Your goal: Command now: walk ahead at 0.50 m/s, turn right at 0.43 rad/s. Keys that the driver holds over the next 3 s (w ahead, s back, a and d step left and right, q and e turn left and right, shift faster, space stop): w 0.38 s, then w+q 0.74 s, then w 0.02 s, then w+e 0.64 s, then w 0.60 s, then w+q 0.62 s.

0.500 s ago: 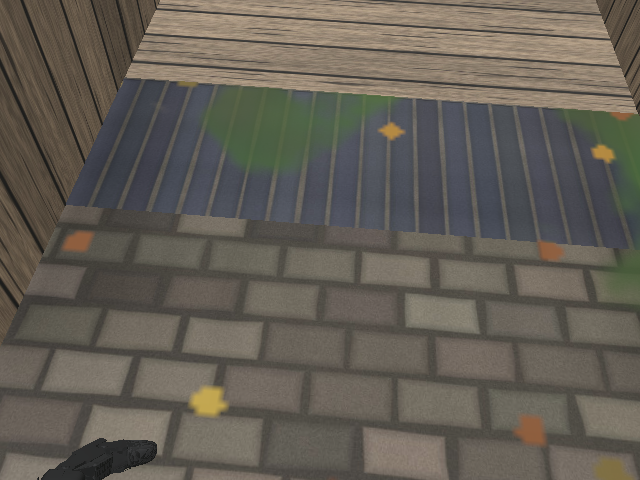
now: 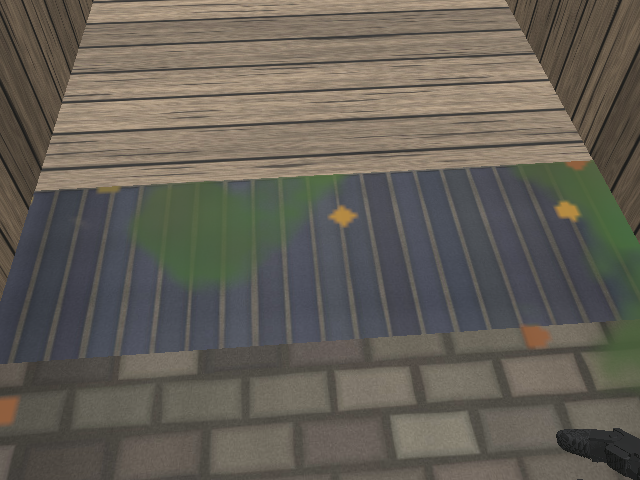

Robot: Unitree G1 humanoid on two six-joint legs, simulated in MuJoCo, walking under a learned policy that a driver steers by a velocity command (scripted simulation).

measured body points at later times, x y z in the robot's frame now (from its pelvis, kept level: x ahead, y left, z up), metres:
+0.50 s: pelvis +0.26 -0.04 +0.00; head +0.29 -0.05 +0.45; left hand +0.52 +0.17 -0.06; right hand +0.22 -0.32 -0.13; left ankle +0.11 +0.12 -0.69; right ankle +0.34 -0.15 -0.72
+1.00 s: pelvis +0.52 -0.01 -0.01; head +0.55 +0.00 +0.44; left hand +0.47 +0.28 -0.14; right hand +0.78 -0.20 -0.08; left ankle +0.62 +0.10 -0.73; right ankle +0.35 -0.15 -0.71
